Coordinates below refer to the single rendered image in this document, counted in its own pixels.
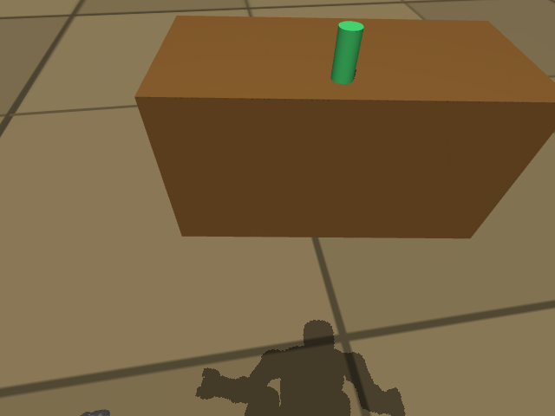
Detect can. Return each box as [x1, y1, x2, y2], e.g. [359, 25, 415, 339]
[331, 21, 364, 84]

